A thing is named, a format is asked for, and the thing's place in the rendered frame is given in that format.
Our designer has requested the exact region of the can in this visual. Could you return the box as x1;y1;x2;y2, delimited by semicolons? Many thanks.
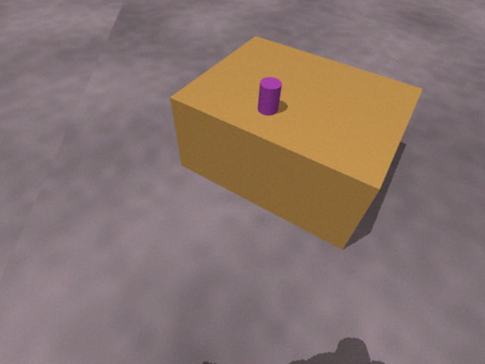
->
258;77;282;115

